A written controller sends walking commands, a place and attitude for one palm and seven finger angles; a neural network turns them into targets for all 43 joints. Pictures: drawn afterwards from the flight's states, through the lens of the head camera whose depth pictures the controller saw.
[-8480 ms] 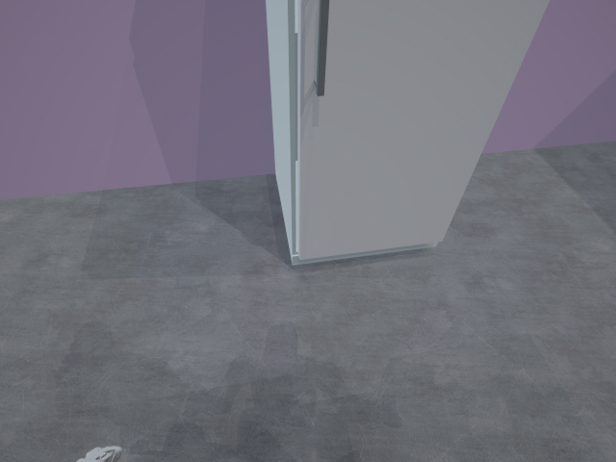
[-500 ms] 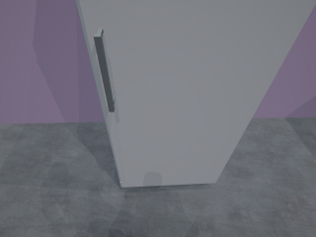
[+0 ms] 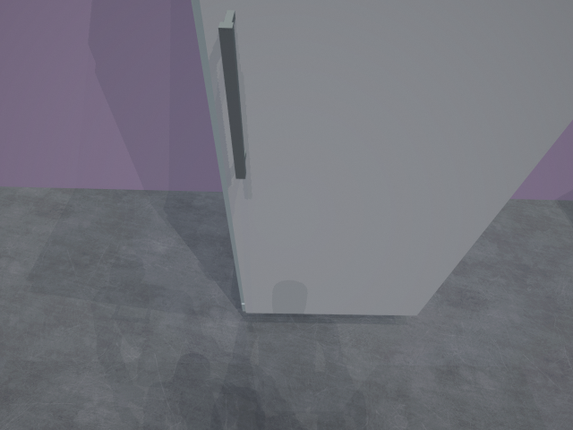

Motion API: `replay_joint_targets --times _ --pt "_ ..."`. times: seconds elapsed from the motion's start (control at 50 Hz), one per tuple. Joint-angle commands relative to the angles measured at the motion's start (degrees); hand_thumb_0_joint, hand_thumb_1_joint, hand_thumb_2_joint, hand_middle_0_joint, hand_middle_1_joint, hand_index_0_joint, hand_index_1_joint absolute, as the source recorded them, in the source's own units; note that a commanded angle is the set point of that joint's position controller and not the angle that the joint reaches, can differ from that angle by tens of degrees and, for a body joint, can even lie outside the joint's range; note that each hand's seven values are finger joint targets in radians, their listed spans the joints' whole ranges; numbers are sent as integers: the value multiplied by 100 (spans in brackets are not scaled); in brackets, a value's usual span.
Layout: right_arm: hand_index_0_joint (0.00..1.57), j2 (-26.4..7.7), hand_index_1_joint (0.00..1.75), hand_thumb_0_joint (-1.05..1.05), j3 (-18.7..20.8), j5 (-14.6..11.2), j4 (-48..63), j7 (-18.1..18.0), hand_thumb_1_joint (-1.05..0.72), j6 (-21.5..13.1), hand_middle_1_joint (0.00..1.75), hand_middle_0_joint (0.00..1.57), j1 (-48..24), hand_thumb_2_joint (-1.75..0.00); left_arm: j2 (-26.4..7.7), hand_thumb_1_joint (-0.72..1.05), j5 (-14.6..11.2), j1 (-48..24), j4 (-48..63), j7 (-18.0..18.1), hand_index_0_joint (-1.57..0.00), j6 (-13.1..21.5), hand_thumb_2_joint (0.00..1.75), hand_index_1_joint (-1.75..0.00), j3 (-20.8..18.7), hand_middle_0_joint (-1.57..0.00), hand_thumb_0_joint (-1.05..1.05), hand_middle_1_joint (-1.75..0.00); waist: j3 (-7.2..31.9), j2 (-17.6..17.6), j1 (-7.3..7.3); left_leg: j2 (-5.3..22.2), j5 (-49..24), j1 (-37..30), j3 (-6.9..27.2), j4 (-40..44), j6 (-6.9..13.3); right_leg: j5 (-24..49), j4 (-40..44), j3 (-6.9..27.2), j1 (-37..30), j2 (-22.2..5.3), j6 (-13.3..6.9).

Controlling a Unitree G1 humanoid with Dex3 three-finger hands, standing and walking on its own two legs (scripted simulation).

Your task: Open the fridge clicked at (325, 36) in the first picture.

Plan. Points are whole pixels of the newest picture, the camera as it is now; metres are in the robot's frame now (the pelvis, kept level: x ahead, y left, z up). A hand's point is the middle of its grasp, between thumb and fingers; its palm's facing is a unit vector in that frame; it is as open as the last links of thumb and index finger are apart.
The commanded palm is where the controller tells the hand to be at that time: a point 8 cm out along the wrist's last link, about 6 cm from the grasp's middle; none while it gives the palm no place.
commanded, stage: come to a stop and stand still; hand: left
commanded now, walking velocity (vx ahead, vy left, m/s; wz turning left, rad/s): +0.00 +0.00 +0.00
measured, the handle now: (236, 106) +0.53 +0.12 +0.17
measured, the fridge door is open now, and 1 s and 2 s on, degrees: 0 0 0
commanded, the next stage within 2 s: look again from close up in 1.12 s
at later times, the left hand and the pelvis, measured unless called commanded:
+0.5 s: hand out of the picture +0.05 +0.19 -0.16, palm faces -0.05 -0.97 -0.25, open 7.4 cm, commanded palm none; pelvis +0.00 +0.00 +0.01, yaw -2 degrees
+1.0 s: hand out of the picture +0.00 +0.13 -0.16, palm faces -0.02 -0.98 -0.20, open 7.4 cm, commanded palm none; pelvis +0.00 -0.04 +0.01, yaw -2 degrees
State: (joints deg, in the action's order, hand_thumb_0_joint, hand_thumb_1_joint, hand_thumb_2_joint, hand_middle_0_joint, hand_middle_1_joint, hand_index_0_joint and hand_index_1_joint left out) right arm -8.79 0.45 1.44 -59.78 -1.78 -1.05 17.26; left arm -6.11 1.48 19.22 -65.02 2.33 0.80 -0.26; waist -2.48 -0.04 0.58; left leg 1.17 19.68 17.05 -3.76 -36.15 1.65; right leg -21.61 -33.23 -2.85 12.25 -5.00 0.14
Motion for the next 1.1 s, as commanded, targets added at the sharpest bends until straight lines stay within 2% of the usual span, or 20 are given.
replay_joint_targets --times 0.0,0.02,0.04,0.08,0.14,0.26,0.32,0.48,0.52,0.58,0.74,0.84,0.88,1.08 --pt "20 -599 30 0 44 -41 335 -30 -90 -130 30 20 275 -90 -503 90 -10 389 252 23 -20 71 90 -30 -9 -20 0 -30 184 -408 34 771 -2627 -338 810 1009 304 476 92 -1 159 197 -185" --pt "20 -631 30 0 46 -47 355 -23 -90 -130 30 20 255 -90 -580 90 -19 330 288 17 -20 61 90 -30 -11 -20 0 -30 129 -187 12 686 -2420 -298 748 1029 232 646 153 73 141 138 -174" --pt "20 -657 30 0 49 -51 346 -17 -90 -133 30 20 203 -90 -635 90 -23 289 309 16 -20 48 90 -30 -16 -20 0 -30 80 -147 8 631 -2333 -330 685 1052 179 845 192 149 164 85 -164" --pt "20 -721 30 0 57 -51 336 -9 -90 -124 30 20 171 -90 -746 90 -31 237 347 17 -20 7 90 -30 -23 -20 0 -30 63 -158 0 600 -2205 -380 659 1155 143 927 222 157 150 39 -114" --pt "20 -810 30 0 55 -46 301 -20 -90 -133 30 20 124 -90 -880 90 -40 135 410 13 -20 -23 90 -30 -38 -20 0 -30 152 -297 14 622 -2640 -556 617 1227 136 1062 184 142 95 24 -71" --pt "20 -897 30 0 68 -43 318 -3 -90 -105 30 20 -33 -90 -1070 90 -35 -36 522 -6 -20 -66 90 -30 -55 -20 0 -30 101 -93 22 575 -2317 -601 508 1320 102 1241 398 235 66 -59 -45" --pt "20 -912 30 0 77 -45 286 9 -90 -103 30 20 -74 -90 -1163 90 -33 -118 572 -6 -20 -56 90 -30 -68 -20 0 -30 185 -75 8 547 -2394 -690 435 1285 83 1474 438 255 3 -99 -36" --pt "20 -873 30 0 72 -55 202 48 -90 -56 30 20 -179 -90 -1184 90 -35 -213 613 -27 -20 -74 90 -30 -50 -20 0 -30 11 14 -3 510 -1512 -605 356 1412 38 1188 702 353 131 -112 -20" --pt "20 -846 30 0 74 -61 184 51 -90 -46 30 20 -182 -90 -1194 90 -31 -204 604 -28 -20 -49 90 -30 -53 -20 0 -30 14 112 -13 490 -1460 -632 298 1349 20 1311 767 411 152 -139 -41" --pt "20 -801 30 0 66 -63 112 50 -90 -49 30 20 -147 -90 -1180 90 -42 -179 568 -35 -20 -21 90 -30 -48 -20 0 -30 131 105 -25 479 -1516 -732 257 1290 -8 1461 808 454 133 -153 -65" --pt "20 -722 30 0 58 -77 -64 29 -90 -46 30 20 -104 -90 -1148 90 -47 -78 441 -32 -20 29 90 -30 -57 -20 0 -30 121 88 -29 505 -1586 -776 183 1221 -63 1727 899 512 96 -156 -127" --pt "20 -688 30 0 60 -79 -132 25 -90 -30 30 20 -83 -90 -1111 90 -48 -49 395 -31 -20 42 90 -30 -65 -20 0 -30 19 151 -43 502 -1441 -737 175 1239 -98 1605 994 535 148 -148 -152" --pt "20 -682 30 0 58 -76 -156 22 -90 -32 30 20 -92 -90 -1099 90 -54 -27 380 -38 -20 41 90 -30 -68 -20 0 -30 7 56 -35 510 -1405 -750 182 1271 -102 1479 1024 551 185 -129 -161" --pt "20 -744 30 0 68 -69 -197 13 -90 -36 30 20 -139 -90 -1164 90 -55 -79 367 -47 -20 69 90 -30 -98 -20 0 -30 55 103 -24 535 -1526 -764 184 1267 -137 1673 1047 524 98 -136 -185"
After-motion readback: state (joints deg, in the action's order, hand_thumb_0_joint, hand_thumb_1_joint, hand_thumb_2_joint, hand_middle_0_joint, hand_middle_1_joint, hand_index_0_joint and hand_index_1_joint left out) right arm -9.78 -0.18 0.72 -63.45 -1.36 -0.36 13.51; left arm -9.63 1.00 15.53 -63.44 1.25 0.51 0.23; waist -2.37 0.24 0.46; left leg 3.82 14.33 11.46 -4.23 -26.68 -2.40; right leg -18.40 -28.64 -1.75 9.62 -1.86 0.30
